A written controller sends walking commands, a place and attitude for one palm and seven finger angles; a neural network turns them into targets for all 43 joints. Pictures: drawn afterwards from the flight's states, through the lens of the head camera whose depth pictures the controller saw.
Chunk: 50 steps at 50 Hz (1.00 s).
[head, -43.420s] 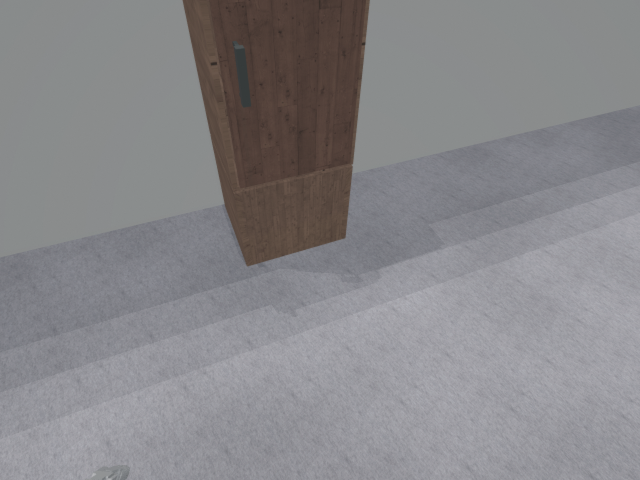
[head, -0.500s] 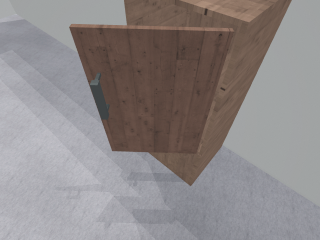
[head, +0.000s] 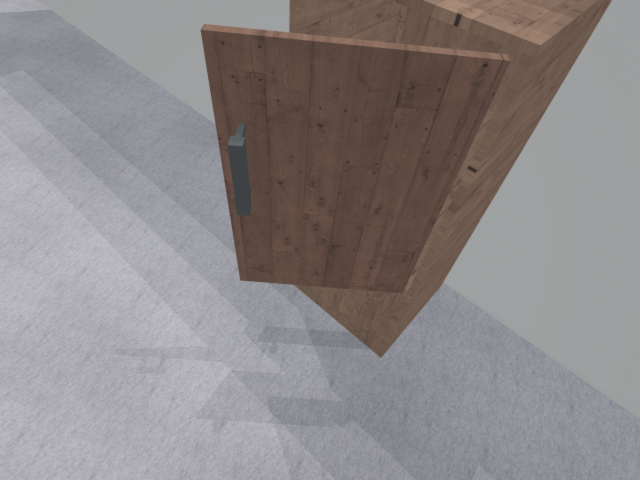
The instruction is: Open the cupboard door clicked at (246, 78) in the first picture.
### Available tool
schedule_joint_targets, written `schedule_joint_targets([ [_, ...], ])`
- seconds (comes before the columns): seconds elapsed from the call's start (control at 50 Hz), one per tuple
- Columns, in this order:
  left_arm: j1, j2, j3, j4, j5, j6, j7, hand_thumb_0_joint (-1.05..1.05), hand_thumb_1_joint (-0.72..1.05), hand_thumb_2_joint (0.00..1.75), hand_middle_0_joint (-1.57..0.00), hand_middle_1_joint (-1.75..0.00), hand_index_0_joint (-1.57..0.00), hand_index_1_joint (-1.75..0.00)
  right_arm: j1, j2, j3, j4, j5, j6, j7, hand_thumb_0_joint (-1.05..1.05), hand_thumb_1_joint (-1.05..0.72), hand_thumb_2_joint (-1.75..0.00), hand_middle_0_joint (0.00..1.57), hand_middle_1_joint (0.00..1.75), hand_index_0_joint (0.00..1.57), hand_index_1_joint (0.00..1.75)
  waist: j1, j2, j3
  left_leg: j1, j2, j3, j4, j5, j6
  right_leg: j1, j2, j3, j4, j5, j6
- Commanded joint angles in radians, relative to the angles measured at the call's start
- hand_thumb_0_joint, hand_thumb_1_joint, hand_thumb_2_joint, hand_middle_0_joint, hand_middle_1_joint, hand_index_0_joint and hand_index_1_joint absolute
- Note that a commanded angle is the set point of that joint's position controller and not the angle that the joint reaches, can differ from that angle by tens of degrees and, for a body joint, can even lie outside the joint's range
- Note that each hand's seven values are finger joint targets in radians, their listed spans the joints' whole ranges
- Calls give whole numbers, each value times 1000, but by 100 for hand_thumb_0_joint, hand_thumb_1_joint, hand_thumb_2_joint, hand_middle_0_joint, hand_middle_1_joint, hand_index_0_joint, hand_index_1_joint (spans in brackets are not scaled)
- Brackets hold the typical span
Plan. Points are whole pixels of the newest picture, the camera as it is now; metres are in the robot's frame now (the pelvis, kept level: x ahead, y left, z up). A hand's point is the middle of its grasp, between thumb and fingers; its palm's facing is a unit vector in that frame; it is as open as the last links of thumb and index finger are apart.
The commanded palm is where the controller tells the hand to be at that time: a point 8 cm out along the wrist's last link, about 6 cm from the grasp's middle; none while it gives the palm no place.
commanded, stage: come to a stop and stand still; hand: left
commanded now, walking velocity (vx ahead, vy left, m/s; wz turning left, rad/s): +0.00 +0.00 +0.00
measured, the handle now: (242, 170) +0.56 +0.17 +0.04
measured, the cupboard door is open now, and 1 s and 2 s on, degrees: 39 39 39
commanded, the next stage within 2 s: look again from close up in 0.66 s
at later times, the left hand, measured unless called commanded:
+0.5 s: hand out of the picture -0.07 +0.13 -0.18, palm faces +0.03 -0.99 -0.15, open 7.4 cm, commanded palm none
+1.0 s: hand out of the picture -0.07 +0.15 -0.19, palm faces +0.06 -0.99 -0.16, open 7.4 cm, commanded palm none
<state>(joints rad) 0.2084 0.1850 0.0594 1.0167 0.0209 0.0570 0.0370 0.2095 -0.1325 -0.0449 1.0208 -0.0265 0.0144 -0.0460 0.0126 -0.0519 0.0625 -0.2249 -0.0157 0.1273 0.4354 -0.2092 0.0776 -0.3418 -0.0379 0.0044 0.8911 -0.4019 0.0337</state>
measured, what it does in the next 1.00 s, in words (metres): steps on the spot: right foot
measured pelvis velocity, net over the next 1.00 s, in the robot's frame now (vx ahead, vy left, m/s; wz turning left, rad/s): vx -0.05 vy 0.00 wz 0.03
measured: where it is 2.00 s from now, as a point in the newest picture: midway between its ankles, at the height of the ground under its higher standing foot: outside the picture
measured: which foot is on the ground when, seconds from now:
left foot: down 0.00-1.00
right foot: up 0.00-0.12, down 0.14-1.00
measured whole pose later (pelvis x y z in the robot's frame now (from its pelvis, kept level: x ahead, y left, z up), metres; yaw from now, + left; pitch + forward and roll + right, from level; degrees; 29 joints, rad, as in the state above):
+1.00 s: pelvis -0.05 +0.00 -0.01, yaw +2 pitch -2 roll -2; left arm 0.37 0.12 0.00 1.06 0.02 -0.01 0.06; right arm 0.32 -0.14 -0.02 1.06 -0.03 0.01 -0.02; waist -0.01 0.00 0.01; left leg -0.35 0.00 0.09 0.56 -0.19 0.07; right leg -0.18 -0.02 -0.08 0.54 -0.33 0.01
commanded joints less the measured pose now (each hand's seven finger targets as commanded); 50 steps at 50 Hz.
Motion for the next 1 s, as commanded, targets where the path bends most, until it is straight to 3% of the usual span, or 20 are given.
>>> schedule_joint_targets([
  [0.0, 28, 31, -10, -31, -3, -18, -2, 0, 90, 90, -20, -30, -20, -30, 91, -147, -24, -13, 3, -17, 0, 0, -90, -90, 20, 30, 20, 30, -35, 196, -94, 181, 278, -256, -156, 364, 92, 11, -18, -26, -215, -63, 0],
  [0.04, 71, 26, -14, -5, -4, -22, 0, 0, 90, 90, -20, -30, -20, -30, 88, -157, -25, -4, 6, -15, 5, 0, -90, -90, 20, 30, 20, 30, -22, 169, -98, 144, 263, -258, -154, 302, 73, 94, -9, -39, -347, 12, -8],
  [0.08, 129, 39, -16, 25, -2, -32, 4, 0, 90, 90, -20, -30, -20, -30, 78, -139, -19, 6, 15, -15, 10, 0, -90, -90, 20, 30, 20, 30, 1, 92, -90, 61, 207, -225, -121, 174, 10, 222, -24, -24, -552, 180, -22],
  [0.12, 120, 73, -20, 33, 0, -45, 7, 0, 90, 90, -20, -30, -20, -30, 64, -95, -8, 4, 22, -11, 18, 0, -90, -90, 20, 30, 20, 30, -19, -24, -29, 9, 113, -140, -88, 10, -66, 167, -138, 104, -603, 182, -83],
  [0.14, 101, 84, -24, 30, -3, -47, 5, 0, 90, 90, -20, -30, -20, -30, 71, -86, -3, 9, 19, -10, 22, 0, -90, -90, 20, 30, 20, 30, -32, -24, -11, 55, 96, -128, -86, -4, -76, 86, -167, 117, -617, 127, -100],
  [0.16, 94, 83, -25, 31, -1, -44, 4, 0, 90, 90, -20, -30, -20, -30, 76, -86, -4, 19, 15, -7, 27, 0, -90, -90, 20, 30, 20, 30, -36, 17, -13, 92, 92, -125, -86, 34, -76, 67, -148, 96, -604, 126, -100],
  [0.18, 95, 73, -28, 35, -3, -56, 5, 0, 90, 90, -20, -30, -20, -30, 78, -88, -2, 32, 11, -9, 25, 0, -90, -90, 20, 30, 20, 30, -38, -64, -41, 108, 110, -123, -67, 94, -67, 85, -115, 90, -593, 190, -85],
  [0.2, 91, 56, -34, 38, -6, -61, 5, 0, 90, 90, -20, -30, -20, -30, 84, -103, 0, 44, 11, -11, 24, 0, -90, -90, 20, 30, 20, 30, -38, -69, -39, 117, 123, -124, -76, 108, -64, 85, -110, 75, -589, 200, -74],
  [0.3, 126, 45, -40, 55, -6, -53, 6, 0, 90, 90, -20, -30, -20, -30, 106, -98, 7, 84, 13, -2, 26, 0, -90, -90, 20, 30, 20, 30, -33, 16, 77, 57, 124, -148, -149, -78, -64, 14, -79, 70, -618, 0, -60],
  [0.36, 164, 41, -40, 65, -5, -53, 7, 0, 90, 90, -20, -30, -20, -30, 121, -93, 9, 95, 12, 0, 25, 0, -90, -90, 20, 30, 20, 30, -25, 60, 89, 27, 124, -157, -166, -129, -63, 23, -69, 66, -615, -10, -60],
  [0.5, 213, 14, -38, 80, -6, -58, 7, 0, 90, 90, -20, -30, -20, -30, 167, -62, 10, 113, 11, -1, 21, 0, -90, -90, 20, 30, 20, 30, -24, 42, 66, 27, 121, -154, -152, -124, -64, 9, -67, 67, -616, -39, -65],
  [0.72, 265, -24, -40, 96, -5, -64, 10, 0, 90, 90, -20, -30, -20, -30, 194, -40, 9, 119, 12, -10, 14, 0, -90, -90, 20, 30, 20, 30, -21, 59, 61, 9, 131, -167, -158, -120, -60, 18, -56, 59, -590, 16, -68],
  [0.74, 271, 17, -62, 93, 20, -93, 36, 0, 90, 90, -20, -30, -20, -30, 73, -97, 24, 33, 8, -29, 30, 0, -90, -90, 20, 30, 20, 30, 12, 68, 123, -99, 112, -123, 60, -41, -86, 13, -81, 71, -600, 171, -84],
  [0.76, 249, 47, -51, 62, 14, -110, 33, 0, 90, 90, -20, -30, -20, -30, 75, -70, 29, -9, 10, -34, 36, 0, -90, -90, 20, 30, 20, 30, -28, 45, 90, -62, 103, -136, 69, -45, -88, -6, -147, 121, -637, 207, -94],
  [0.78, 216, 42, -50, 40, 10, -111, 27, 0, 90, 90, -20, -30, -20, -30, 159, -30, 26, 15, 6, -37, 34, 0, -90, -90, 20, 30, 20, 30, -54, 31, 23, -17, 98, -141, 57, -30, -74, 18, -143, 94, -602, 104, -104],
  [0.82, 208, 22, -53, 31, -2, -112, 27, 0, 90, 90, -20, -30, -20, -30, 194, -58, 26, 16, 7, -41, 33, 0, -90, -90, 20, 30, 20, 30, -56, -27, -63, -4, 100, -146, 62, 29, -60, 59, -99, 62, -555, 98, -105],
  [0.84, 206, 18, -51, 23, -4, -108, 25, 0, 90, 90, -20, -30, -20, -30, 189, -64, 22, 9, 7, -41, 32, 0, -90, -90, 20, 30, 20, 30, -52, 0, -77, 0, 99, -150, 52, 19, -57, 57, -93, 61, -533, 84, -107],
  [0.9, 218, 13, -49, 11, 0, -89, 22, 0, 90, 90, -20, -30, -20, -30, 158, -82, 21, -8, 5, -36, 28, 0, -90, -90, 20, 30, 20, 30, -34, 91, 13, -93, 125, -207, -28, -103, -34, 31, -47, 19, -472, 32, -97],
  [0.94, 242, 10, -47, 7, 4, -81, 18, 0, 90, 90, -20, -30, -20, -30, 131, -93, 14, -23, 6, -30, 28, 0, -90, -90, 20, 30, 20, 30, -16, 82, 57, -159, 132, -239, -84, -211, -26, 32, -32, 9, -458, 9, -92],
  [0.98, 251, 17, -45, 4, 7, -78, 16, 0, 90, 90, -20, -30, -20, -30, 121, -101, 13, -31, 6, -30, 28, 0, -90, -90, 20, 30, 20, 30, -10, 79, 55, -172, 131, -243, -100, -219, -22, 54, -31, 3, -451, 32, -91],
])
